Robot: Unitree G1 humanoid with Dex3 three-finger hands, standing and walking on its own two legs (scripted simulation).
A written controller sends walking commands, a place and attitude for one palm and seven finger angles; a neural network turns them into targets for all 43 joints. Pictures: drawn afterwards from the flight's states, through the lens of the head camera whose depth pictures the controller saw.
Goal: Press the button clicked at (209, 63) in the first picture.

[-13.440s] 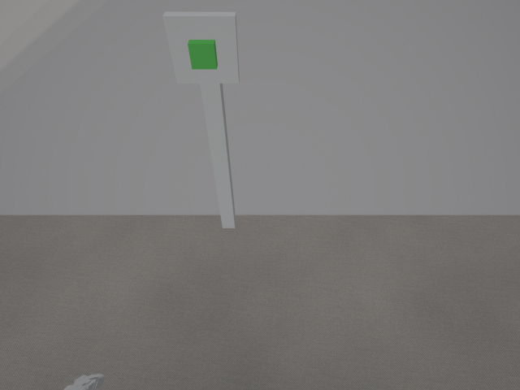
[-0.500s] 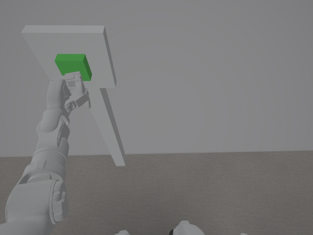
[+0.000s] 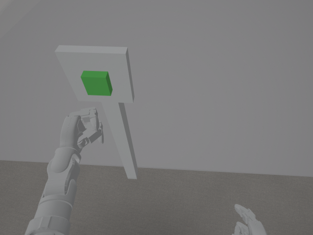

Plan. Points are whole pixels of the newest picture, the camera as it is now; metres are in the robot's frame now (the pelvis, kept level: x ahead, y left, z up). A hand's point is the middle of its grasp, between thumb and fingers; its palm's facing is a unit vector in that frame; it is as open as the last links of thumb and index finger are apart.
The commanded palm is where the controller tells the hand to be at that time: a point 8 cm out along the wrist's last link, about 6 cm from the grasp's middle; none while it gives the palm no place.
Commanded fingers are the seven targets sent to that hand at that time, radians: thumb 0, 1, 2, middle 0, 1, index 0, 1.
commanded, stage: pull the fist back off the button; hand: left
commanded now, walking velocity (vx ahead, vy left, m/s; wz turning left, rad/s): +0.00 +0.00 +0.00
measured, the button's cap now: (97, 82) +0.49 +0.19 +0.11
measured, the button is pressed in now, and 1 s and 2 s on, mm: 0 0 0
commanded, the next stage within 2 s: draw the hand back to the body in 0.04 s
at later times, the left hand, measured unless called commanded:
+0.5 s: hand (83, 143) +0.29 +0.18 +0.11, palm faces +0.00 -1.00 -0.03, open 3.1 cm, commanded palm +0.26 +0.23 +0.12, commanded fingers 0.00 0.90 0.90 -1.30 -1.50 -1.30 -1.50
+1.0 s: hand (43, 169) +0.22 +0.22 +0.15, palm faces +0.33 -0.89 -0.31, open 3.1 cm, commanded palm +0.17 +0.26 +0.17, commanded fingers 0.00 0.90 0.90 -1.30 -1.50 -1.30 -1.50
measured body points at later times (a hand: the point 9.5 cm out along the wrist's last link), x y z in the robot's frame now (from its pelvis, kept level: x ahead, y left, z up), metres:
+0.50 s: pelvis -0.01 +0.00 +0.01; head +0.00 -0.02 +0.46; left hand +0.29 +0.23 +0.12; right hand +0.15 -0.24 -0.08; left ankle -0.03 +0.11 -0.72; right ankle +0.02 -0.11 -0.72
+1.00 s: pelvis -0.01 -0.01 +0.03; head -0.02 -0.03 +0.48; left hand +0.19 +0.26 +0.17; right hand +0.18 -0.22 -0.06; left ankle -0.03 +0.11 -0.72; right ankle +0.02 -0.11 -0.72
